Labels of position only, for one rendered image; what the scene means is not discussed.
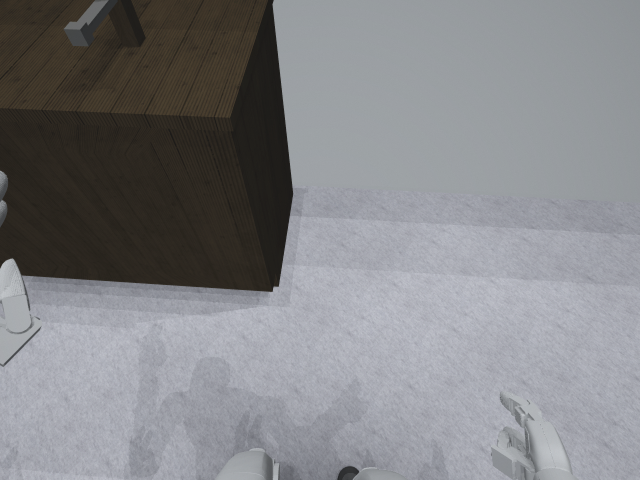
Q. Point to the robot left thigh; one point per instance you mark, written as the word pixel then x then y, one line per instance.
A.
pixel 250 465

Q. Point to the robot right hand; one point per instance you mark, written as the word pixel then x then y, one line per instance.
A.
pixel 521 456

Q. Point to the robot left hand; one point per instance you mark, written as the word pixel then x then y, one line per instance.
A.
pixel 19 326

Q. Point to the counter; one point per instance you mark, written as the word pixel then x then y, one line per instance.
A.
pixel 156 155

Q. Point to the tap lever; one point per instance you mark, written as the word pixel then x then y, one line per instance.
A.
pixel 80 33

